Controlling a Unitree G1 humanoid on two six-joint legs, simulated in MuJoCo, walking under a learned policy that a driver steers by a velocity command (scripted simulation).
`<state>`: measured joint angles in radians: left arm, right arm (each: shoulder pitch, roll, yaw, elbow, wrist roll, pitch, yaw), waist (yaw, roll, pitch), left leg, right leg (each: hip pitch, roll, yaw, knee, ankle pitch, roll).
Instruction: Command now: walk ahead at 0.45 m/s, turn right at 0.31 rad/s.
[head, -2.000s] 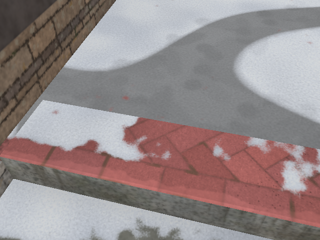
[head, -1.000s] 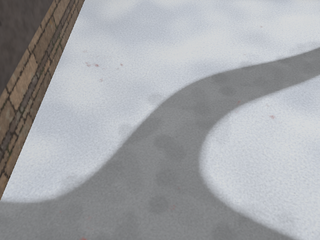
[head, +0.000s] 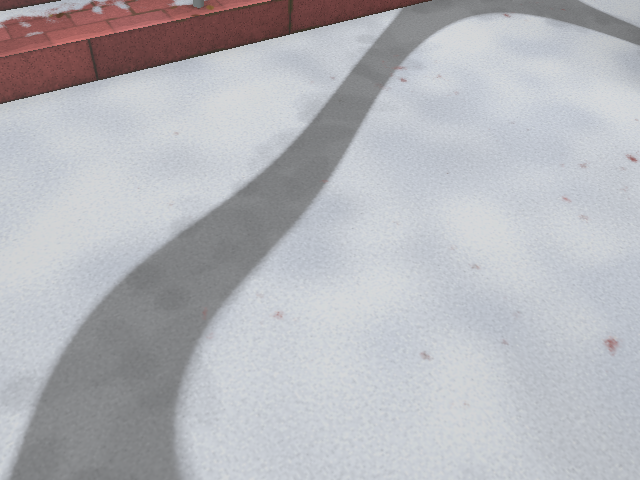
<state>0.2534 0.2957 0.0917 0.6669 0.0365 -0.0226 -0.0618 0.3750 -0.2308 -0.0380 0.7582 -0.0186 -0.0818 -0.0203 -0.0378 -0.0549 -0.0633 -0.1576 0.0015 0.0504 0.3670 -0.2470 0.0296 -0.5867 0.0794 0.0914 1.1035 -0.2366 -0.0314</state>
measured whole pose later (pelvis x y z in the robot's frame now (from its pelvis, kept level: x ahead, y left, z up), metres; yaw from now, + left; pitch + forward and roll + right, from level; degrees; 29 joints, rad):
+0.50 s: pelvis +0.28 -0.03 +0.00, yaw +6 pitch +1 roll -1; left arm 0.37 0.22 0.04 0.77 0.02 -0.10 0.00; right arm 0.28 -0.27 -0.06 0.80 -0.03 -0.02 0.04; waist 0.01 0.04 -0.01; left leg -0.61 0.06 -0.02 1.13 -0.22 0.05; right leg -0.12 0.03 -0.14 0.31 -0.22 -0.06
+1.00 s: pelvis +0.56 +0.08 -0.01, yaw +24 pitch +1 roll +0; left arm 0.17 0.25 0.02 0.69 0.05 -0.04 0.00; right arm 0.34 -0.28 -0.07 0.79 0.00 -0.03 0.01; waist -0.02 -0.02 0.04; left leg -0.23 -0.16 -0.01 0.38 -0.17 0.15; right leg -0.61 -0.11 0.04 1.12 -0.30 0.03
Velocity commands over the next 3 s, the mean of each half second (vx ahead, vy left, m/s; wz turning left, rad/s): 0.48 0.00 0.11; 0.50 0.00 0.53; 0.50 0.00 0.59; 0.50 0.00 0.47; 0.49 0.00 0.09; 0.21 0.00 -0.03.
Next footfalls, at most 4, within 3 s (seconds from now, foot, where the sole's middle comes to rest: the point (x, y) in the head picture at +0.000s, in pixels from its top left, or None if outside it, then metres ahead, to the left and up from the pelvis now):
0.28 right None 0.29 -0.11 -0.78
0.78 left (240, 465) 0.59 0.13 -0.78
1.32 right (248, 324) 0.96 0.13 -0.78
1.84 left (107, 310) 1.00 0.48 -0.78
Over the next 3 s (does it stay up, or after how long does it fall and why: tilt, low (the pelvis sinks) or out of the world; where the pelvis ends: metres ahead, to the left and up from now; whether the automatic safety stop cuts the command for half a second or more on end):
stays up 1.27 0.75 0.00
